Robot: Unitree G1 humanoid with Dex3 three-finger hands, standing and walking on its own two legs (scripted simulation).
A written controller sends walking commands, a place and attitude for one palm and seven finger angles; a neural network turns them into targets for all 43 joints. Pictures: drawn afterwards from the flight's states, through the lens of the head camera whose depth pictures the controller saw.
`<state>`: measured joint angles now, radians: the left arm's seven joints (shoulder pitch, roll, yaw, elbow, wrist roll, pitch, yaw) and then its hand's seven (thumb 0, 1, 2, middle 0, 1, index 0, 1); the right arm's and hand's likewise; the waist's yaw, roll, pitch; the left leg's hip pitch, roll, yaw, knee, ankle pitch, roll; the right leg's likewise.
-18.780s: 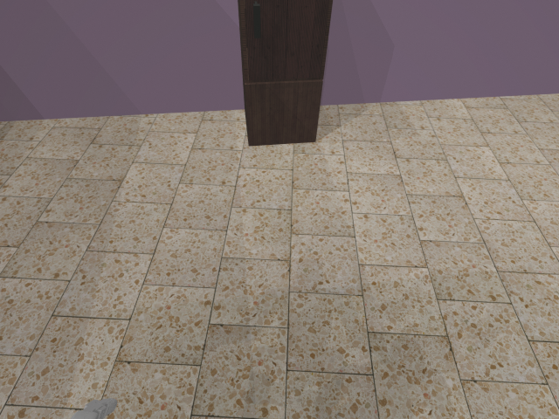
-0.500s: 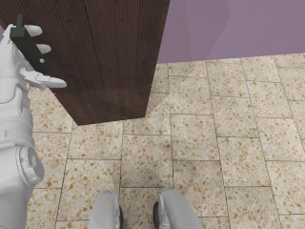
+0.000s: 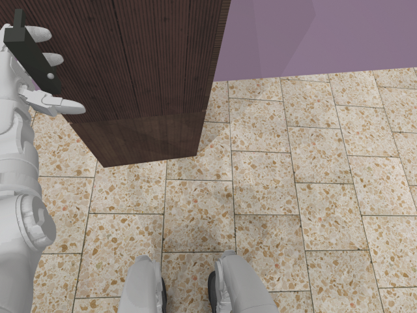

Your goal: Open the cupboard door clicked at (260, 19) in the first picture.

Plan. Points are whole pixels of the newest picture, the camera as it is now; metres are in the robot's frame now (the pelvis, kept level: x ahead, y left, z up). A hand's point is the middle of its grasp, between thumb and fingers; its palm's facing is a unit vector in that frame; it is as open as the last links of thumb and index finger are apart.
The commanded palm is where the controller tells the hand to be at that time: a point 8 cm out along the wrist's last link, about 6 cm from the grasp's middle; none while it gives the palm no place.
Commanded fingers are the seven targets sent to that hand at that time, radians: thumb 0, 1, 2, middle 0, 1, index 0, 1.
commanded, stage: close the thumb around the handle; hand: left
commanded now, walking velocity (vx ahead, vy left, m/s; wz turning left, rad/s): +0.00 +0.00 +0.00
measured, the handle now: (37, 54) +0.57 +0.25 +0.05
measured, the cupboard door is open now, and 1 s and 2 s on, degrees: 0 2 50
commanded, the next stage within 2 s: pull the door open along its arc in 0.66 s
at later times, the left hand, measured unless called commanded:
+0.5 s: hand (49, 75) +0.52 +0.23 +0.06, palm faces +0.09 -1.00 -0.02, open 6.8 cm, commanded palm +0.50 +0.26 +0.05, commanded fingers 0.00 0.90 0.90 -0.40 -1.35 -0.40 -1.35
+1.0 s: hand (51, 83) +0.51 +0.22 +0.06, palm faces +0.10 -0.99 -0.02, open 6.1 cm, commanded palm +0.46 +0.26 +0.05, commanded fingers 0.00 0.90 0.90 -0.40 -1.35 -0.40 -1.35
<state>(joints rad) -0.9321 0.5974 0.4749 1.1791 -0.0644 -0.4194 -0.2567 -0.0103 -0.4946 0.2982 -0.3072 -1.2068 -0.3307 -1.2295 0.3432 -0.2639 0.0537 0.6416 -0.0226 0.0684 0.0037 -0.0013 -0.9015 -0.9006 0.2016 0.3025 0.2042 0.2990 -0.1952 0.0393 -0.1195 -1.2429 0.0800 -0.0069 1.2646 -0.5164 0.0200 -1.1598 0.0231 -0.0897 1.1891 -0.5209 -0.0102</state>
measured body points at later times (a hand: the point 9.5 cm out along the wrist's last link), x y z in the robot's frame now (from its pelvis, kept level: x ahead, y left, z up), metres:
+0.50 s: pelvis +0.00 +0.01 +0.00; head +0.17 +0.03 +0.42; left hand +0.51 +0.28 +0.06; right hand +0.01 -0.26 -0.11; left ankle +0.03 +0.11 -0.62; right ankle +0.02 -0.12 -0.62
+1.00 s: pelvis +0.01 +0.00 +0.01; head +0.16 +0.02 +0.43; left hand +0.49 +0.28 +0.06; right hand +0.02 -0.26 -0.10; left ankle +0.03 +0.11 -0.62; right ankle +0.02 -0.12 -0.62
